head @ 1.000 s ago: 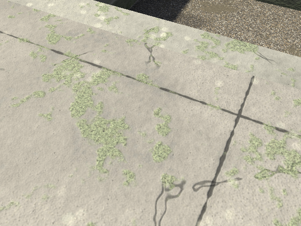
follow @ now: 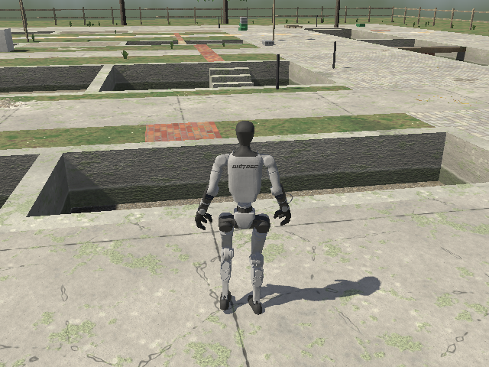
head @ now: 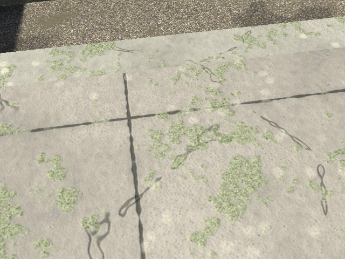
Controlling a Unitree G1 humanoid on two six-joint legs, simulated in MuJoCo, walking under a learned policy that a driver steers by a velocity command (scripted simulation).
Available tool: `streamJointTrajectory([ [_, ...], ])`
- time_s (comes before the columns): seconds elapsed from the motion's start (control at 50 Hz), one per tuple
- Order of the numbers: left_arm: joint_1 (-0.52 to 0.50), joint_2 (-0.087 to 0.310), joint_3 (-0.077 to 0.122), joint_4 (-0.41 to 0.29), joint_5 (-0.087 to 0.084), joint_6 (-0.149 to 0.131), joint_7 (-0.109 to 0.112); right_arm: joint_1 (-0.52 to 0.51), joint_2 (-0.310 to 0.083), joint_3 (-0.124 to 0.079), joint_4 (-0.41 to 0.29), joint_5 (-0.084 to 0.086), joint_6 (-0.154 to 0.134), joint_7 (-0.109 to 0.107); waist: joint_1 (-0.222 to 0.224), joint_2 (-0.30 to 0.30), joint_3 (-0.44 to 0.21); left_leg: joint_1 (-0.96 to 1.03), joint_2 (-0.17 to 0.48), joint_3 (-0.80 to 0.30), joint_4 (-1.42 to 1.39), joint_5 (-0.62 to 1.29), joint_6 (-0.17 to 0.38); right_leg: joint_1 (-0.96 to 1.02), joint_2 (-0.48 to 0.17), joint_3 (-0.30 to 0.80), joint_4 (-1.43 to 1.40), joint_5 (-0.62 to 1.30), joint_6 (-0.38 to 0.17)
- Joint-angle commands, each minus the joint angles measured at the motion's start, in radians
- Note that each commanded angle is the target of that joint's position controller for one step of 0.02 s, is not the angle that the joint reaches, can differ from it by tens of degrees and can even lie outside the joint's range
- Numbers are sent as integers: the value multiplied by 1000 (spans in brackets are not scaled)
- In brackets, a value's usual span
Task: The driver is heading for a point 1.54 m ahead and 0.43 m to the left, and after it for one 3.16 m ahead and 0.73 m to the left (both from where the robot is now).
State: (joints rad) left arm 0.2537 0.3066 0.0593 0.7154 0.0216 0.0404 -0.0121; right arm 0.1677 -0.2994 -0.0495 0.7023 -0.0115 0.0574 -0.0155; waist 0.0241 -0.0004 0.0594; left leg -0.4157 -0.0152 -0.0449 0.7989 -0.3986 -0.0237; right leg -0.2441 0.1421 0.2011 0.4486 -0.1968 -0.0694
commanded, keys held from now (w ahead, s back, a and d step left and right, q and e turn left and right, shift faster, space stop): no key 0.22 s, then w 0.32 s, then w+q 0.46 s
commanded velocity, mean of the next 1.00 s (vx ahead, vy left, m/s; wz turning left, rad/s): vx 0.28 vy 0.00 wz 0.06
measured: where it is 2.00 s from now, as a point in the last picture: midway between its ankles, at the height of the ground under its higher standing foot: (140, 186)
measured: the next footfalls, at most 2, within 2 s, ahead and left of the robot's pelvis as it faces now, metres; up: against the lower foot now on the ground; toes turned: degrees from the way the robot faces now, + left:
left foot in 0.10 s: +0.05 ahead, +0.12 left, +0.00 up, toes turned -4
right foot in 0.50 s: +0.04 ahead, -0.08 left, +0.00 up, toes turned -2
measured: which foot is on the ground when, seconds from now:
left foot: up 0.00-0.08, down 0.10-0.50, up 0.52-0.90, down 0.92-1.00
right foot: down 0.00-0.10, up 0.12-0.48, down 0.50-0.94, up 0.96-1.00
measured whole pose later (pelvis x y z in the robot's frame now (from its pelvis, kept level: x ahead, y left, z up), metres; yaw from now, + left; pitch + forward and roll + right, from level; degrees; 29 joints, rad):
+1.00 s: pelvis +0.26 +0.05 -0.03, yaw +9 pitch +1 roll +0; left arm 0.34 0.25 0.01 0.94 0.02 -0.08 0.00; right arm 0.12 -0.28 -0.05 0.76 -0.03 -0.03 0.04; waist 0.03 -0.01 0.08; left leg -0.46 -0.09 0.08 0.63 -0.18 0.14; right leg -0.17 -0.01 -0.04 1.14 -0.40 -0.03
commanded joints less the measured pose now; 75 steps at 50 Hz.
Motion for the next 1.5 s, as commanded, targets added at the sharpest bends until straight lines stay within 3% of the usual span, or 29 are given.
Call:
streamJointTrajectory([
  [0.02, -14, 155, 39, -54, 4, -8, 4, 10, -81, -13, -69, 10, -20, -8, -6, -127, -105, 74, -17, 15, -97, -13, 24, 65, -275, 277, -61, 359, -137],
  [0.08, -50, 119, 22, -46, -16, -6, 14, 90, -64, -4, -45, -2, -38, -21, -63, -80, -100, 310, 16, -11, -453, 195, 54, -38, -210, 264, -4, 202, -41],
  [0.1, -6, 54, 3, -47, -16, -11, 16, 68, -115, -5, -61, -20, -48, -29, -31, 91, -113, 370, 209, -215, -561, 172, 88, -104, -126, 163, 129, -39, 18],
  [0.12, 50, 55, 4, -48, -15, -13, 22, -9, -199, -15, -91, -15, -48, -22, 11, 203, -81, 327, 378, -419, -583, 338, 184, -198, 40, -6, 224, -313, 47],
  [0.14, 24, 125, 23, -32, 6, -5, 26, 34, -179, -19, -65, -10, -48, -14, -24, 175, -85, 213, 403, -424, -560, 348, 278, -125, -14, -31, 374, -376, 58],
  [0.16, 9, 126, 26, -21, -1, -2, 21, 7, -116, 1, -59, -3, -53, -6, -7, 123, -50, 179, 340, -356, -563, 333, 271, -108, -27, -19, 422, -326, 64],
  [0.2, 17, 96, 20, 8, -6, 4, 7, -50, -81, 13, -58, -7, -57, -7, 11, 147, -37, 183, 226, -211, -546, 347, 209, -94, -33, -38, 453, -241, 84],
  [0.26, 7, 66, 1, 31, 3, 4, -5, 44, -102, 5, -15, -10, -57, -4, -33, 162, -72, 308, 187, -185, -559, 182, 202, -126, -46, -110, 363, -233, 98],
  [0.36, -108, 63, -12, 23, 10, -20, -16, 155, -137, -24, 49, -11, -50, 17, -87, 154, -2, 364, 228, -285, -632, -101, 243, -183, -87, -196, 240, -281, 71],
  [0.46, 25, 23, -27, 95, 7, -60, -1, 93, -131, -37, 69, 2, -56, 26, 11, 102, -5, 134, 166, -189, -550, -76, 209, 191, -72, -262, -129, -69, -15],
  [0.48, 90, 48, -21, 120, 10, -70, 10, 77, -102, -31, 64, 2, -62, 26, 41, 60, -26, -16, 137, -155, -469, -103, 177, 367, -109, -201, -138, -72, -32],
  [0.52, 230, 219, 19, 146, 8, -84, 25, -42, -6, 1, -19, -3, -84, 32, 117, -225, -3, -379, -47, 87, -37, -141, 100, 479, -504, 388, -371, -556, -152],
  [0.54, 208, 200, 21, 164, 11, -84, 25, -66, -90, -19, -23, -19, -87, 29, 92, -122, 105, -410, 28, 22, 73, -94, 107, 365, -534, 396, -372, -536, -211],
  [0.56, 139, 140, 5, 147, 8, -92, 21, -15, -98, -24, 7, -9, -90, 39, 43, -86, 116, -406, 47, -9, 122, -22, 107, 359, -471, 305, -367, -479, -189],
  [0.62, 103, 83, -13, 146, 11, -118, 23, 45, -87, -24, 58, -14, -89, 62, 8, -93, 64, -349, 42, -21, 199, 114, 84, 345, -364, 43, -368, -110, -114],
  [0.7, 141, 64, -21, 182, 3, -133, 14, -38, -49, -12, 24, -20, -84, 71, 11, -83, 71, -361, 36, 9, 187, 221, 53, 286, -337, -132, -358, 206, -100],
  [0.82, 164, 86, -24, 224, 1, -140, 21, -188, -10, 18, -53, -24, -82, 90, 30, -80, 93, -206, 36, 144, -117, 313, 96, 266, -355, -268, -330, 487, -77],
  [0.9, 144, 141, -11, 226, 13, -121, 36, 74, -69, -10, 19, -27, -88, 72, -96, -111, -98, 114, -83, 196, -194, 189, 183, 336, -369, -344, 123, 1041, -36],
  [0.92, 143, 146, -10, 217, 11, -117, 37, 223, -106, -29, 69, -37, -93, 62, -163, -80, -180, 337, -87, 154, -253, 190, 215, 214, -345, -365, 358, 899, -20],
  [0.94, 171, 80, -28, 176, -1, -124, 27, 323, -212, -63, 83, -46, -90, 43, -178, 74, -287, 606, 147, -187, -302, -2, 307, -73, -267, -378, 714, 451, 10],
  [0.96, 174, 44, -29, 128, -11, -136, 11, 281, -264, -75, 66, -23, -83, 44, -114, 241, -388, 752, 371, -751, -477, 40, 434, -368, -66, -253, 1011, -298, 41],
  [0.98, 60, 106, -16, 105, 5, -144, 8, 238, -242, -78, 70, 6, -79, 43, -133, 97, -302, 686, 330, -666, -510, 64, 411, -458, -136, -117, 1036, -217, 27],
  [1.04, 28, 69, -27, 86, 15, -143, 6, 124, -121, -45, 74, 5, -89, 31, -27, -26, -54, 302, 218, -364, -556, 331, 328, -363, -239, -139, 806, -105, 38],
  [1.14, -5, 36, -32, 51, 37, -79, -4, 148, -126, -45, 83, 11, -117, 31, 0, 17, -36, 170, 126, -243, -614, 398, 313, -336, -251, -181, 612, -31, 103],
  [1.36, -367, 38, -45, -95, 16, -96, -19, 343, -138, -53, 113, -3, -107, 6, -132, 66, -13, 422, 119, -325, -495, 645, 242, -446, -166, -190, 196, 171, 109],
  [1.44, -165, 99, -24, -53, 6, -113, 0, 246, -171, -59, 86, -7, -111, 1, -20, 84, -87, 350, 99, -344, -321, 847, 171, -62, -97, -187, 57, 50, 52],
  [1.46, -30, 129, -11, -23, 10, -126, 13, 229, -169, -56, 86, 4, -119, 12, 55, 39, -163, 291, 42, -298, -140, 836, 147, 140, -131, -166, -5, 81, 22],
  [1.48, 131, 197, 8, -17, 31, -134, 34, 239, -100, -36, 60, 16, -131, 21, 106, -56, -311, 169, -8, -231, 121, 560, 128, 378, -353, 47, -29, -136, -26],
  [1.5, 124, 274, 28, -24, 43, -118, 40, 369, -11, -18, 34, 43, -126, 19, 25, -292, -420, -137, -162, -104, 387, -175, 94, 598, -618, 510, -113, -167, -152],
])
